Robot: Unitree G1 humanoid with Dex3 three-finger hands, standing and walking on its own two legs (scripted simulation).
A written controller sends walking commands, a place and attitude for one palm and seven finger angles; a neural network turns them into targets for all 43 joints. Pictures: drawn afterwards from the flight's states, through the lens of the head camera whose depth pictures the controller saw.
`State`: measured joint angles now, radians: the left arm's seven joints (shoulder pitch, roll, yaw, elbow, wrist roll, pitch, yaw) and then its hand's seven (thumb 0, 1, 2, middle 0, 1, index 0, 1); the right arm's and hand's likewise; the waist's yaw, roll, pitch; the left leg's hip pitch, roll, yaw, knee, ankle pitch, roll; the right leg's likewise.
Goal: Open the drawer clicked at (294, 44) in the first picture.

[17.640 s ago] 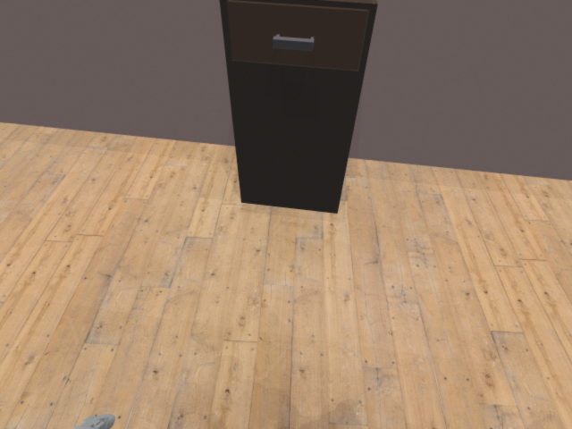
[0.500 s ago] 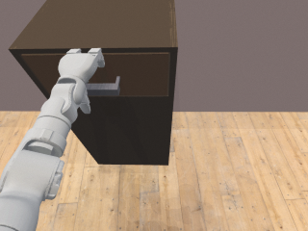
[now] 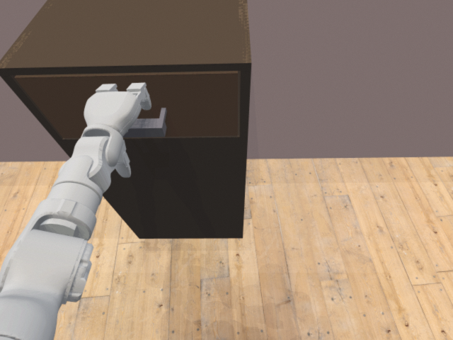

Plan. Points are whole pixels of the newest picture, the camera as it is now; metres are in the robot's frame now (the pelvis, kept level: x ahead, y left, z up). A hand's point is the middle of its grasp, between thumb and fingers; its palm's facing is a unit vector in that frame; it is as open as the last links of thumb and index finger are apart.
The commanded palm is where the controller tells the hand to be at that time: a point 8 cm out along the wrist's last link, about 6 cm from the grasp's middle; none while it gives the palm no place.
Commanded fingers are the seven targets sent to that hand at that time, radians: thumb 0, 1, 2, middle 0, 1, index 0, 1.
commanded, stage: lower the fingers behind the handle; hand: left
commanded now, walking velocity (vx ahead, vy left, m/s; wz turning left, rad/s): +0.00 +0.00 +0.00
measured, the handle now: (136, 120) +0.54 +0.19 +0.05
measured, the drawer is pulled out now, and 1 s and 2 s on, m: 0.00 0.00 0.00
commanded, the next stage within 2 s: close the thumb around the handle in 1.12 s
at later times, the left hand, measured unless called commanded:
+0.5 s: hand (127, 141) +0.48 +0.20 +0.05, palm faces -0.03 -0.01 -1.00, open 13.8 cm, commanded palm +0.46 +0.20 +0.10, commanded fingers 0.00 -0.50 0.30 -0.30 -1.20 -0.30 -1.20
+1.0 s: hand (129, 145) +0.48 +0.20 +0.03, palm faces -0.05 -0.02 -1.00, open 13.8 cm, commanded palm +0.47 +0.20 +0.09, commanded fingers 0.00 -0.50 0.30 -0.30 -1.20 -0.30 -1.20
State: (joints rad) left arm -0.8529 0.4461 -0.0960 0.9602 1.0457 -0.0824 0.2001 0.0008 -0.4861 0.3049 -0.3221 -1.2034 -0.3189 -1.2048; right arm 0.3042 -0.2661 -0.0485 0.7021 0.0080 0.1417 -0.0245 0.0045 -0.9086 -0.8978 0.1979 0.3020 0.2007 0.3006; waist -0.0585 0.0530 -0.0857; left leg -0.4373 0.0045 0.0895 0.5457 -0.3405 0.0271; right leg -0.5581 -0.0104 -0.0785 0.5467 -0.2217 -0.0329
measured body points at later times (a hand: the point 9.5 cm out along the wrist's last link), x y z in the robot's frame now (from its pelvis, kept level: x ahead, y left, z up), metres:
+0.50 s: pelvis -0.01 +0.00 -0.01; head +0.08 -0.01 +0.43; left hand +0.47 +0.20 +0.10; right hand +0.02 -0.27 -0.14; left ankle -0.05 +0.10 -0.73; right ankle +0.02 -0.10 -0.73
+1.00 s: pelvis -0.01 +0.01 -0.01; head +0.09 +0.00 +0.43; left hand +0.48 +0.20 +0.08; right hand +0.00 -0.26 -0.15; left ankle -0.05 +0.10 -0.73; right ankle +0.02 -0.10 -0.73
